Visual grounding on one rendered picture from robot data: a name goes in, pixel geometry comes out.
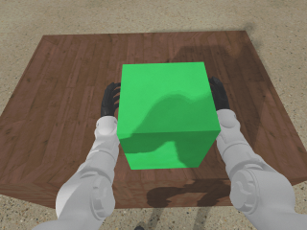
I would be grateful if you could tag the robot left forearm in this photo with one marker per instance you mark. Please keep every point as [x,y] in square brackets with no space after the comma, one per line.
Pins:
[103,155]

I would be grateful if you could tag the right robot hand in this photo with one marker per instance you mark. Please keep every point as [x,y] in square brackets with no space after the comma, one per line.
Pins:
[219,95]

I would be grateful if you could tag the robot left upper arm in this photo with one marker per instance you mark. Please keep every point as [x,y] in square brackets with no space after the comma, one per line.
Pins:
[82,204]

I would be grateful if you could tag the robot right forearm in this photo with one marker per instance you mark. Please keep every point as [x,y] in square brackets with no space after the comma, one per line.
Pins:
[236,152]

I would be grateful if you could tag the pedestal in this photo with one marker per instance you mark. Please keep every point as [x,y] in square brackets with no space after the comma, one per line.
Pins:
[47,128]

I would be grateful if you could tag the robot right upper arm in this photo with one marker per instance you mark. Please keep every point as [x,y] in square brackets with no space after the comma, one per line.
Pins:
[267,199]

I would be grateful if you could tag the carton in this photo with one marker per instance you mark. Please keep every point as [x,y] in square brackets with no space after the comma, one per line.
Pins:
[167,118]

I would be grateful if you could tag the left robot hand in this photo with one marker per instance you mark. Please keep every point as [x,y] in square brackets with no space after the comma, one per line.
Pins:
[108,105]

